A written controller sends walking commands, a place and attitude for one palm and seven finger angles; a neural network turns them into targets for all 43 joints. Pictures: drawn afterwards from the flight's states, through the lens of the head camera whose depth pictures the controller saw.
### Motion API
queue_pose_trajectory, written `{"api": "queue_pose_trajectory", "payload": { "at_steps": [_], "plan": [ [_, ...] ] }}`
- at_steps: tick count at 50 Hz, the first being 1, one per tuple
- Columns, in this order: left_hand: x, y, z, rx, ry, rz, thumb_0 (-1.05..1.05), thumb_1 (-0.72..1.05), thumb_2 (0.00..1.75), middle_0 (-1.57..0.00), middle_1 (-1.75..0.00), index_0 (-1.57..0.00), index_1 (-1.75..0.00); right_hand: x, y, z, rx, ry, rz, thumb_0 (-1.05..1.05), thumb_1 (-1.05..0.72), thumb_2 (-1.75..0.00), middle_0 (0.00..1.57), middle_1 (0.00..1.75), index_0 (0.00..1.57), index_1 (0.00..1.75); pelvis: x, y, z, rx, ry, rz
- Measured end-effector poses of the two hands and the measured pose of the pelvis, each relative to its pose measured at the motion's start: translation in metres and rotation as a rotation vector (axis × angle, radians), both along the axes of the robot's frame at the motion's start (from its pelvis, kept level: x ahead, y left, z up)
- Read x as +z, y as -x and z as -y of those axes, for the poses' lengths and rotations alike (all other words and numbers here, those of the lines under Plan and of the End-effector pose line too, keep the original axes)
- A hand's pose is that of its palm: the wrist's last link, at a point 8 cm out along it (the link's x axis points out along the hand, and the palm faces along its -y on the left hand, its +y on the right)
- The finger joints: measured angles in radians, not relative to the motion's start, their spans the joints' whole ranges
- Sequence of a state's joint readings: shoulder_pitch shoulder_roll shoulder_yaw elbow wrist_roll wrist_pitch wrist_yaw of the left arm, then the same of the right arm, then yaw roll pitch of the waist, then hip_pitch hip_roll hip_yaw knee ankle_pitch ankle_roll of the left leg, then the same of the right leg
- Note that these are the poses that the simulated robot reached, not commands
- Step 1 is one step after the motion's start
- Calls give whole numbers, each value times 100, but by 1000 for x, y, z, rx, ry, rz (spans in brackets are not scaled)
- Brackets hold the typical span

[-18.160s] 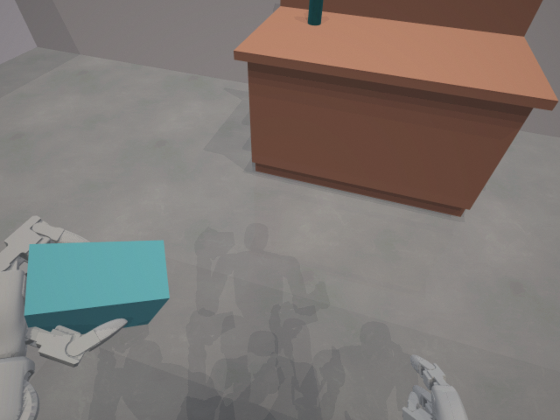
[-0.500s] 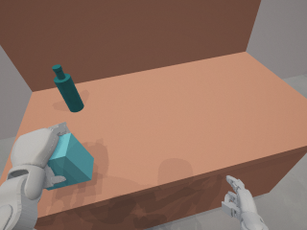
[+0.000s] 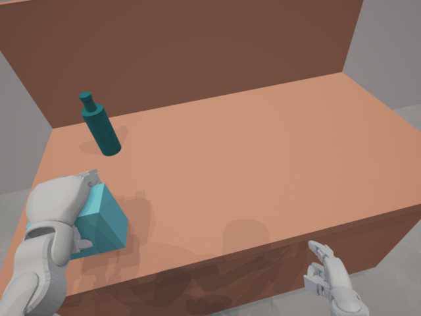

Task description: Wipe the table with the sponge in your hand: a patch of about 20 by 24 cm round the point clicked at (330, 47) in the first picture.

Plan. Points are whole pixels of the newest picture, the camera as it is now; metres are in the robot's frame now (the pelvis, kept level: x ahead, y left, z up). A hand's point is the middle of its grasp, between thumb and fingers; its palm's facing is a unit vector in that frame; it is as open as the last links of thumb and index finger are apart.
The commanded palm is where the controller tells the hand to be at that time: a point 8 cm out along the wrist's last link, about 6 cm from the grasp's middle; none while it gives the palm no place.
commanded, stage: turn the palm down, sponge in hand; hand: left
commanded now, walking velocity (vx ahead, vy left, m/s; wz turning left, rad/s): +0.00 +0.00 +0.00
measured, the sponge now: (88, 229) +0.22 +0.29 +0.06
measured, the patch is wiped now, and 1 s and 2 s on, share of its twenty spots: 0.00 0.00 0.00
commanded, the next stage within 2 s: move the sponge above the wiping area in 0.14 s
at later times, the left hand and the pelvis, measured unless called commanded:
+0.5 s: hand (89, 214) +0.23 +0.28 +0.09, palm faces +0.01 -0.08 -1.00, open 10.6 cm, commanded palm +0.20 +0.27 +0.16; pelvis +0.00 -0.01 +0.00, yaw +0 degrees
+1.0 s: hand (99, 210) +0.25 +0.27 +0.08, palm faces +0.00 -0.09 -1.00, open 10.6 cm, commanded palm +0.22 +0.27 +0.14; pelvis +0.01 -0.01 +0.00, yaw +0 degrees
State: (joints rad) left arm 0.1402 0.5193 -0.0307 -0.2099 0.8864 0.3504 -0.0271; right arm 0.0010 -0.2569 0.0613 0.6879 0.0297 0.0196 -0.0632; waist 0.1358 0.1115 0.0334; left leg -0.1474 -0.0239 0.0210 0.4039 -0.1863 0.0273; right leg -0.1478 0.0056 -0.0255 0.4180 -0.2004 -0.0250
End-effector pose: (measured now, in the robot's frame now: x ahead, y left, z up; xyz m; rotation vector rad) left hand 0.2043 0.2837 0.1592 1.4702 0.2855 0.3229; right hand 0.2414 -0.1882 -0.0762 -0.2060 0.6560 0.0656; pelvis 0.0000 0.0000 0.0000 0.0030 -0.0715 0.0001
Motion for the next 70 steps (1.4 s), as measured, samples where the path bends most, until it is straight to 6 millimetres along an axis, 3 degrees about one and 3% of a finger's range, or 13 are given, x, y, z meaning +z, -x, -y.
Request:
{"api": "queue_pose_trajectory", "payload": {
  "at_steps": [15,34,56,70],
  "plan": [
    [-2,-1,8,0,-1,-6,-1,-54,103,-66,-132,-70,-130,2,-2,9,-14,-3,17,1,-91,-89,20,30,20,30,0,0,7,-3,-2,3],
    [-16,-18,7,8,3,-31,-1,-54,103,-66,-132,-70,-130,-1,1,24,-53,16,0,1,-91,-89,20,30,20,30,1,-5,10,-5,-2,-9],
    [-30,-33,16,-1,15,-34,-1,-54,103,-66,-132,-70,-130,-2,-8,13,-46,-6,-12,1,-91,-89,20,30,20,30,1,-13,5,-1,-2,-30],
    [-39,-34,11,9,20,-65,-1,-54,103,-66,-132,-70,-130,-1,-6,21,-64,10,-20,1,-91,-89,20,30,20,30,1,-15,6,-5,0,-35]
  ]
}}
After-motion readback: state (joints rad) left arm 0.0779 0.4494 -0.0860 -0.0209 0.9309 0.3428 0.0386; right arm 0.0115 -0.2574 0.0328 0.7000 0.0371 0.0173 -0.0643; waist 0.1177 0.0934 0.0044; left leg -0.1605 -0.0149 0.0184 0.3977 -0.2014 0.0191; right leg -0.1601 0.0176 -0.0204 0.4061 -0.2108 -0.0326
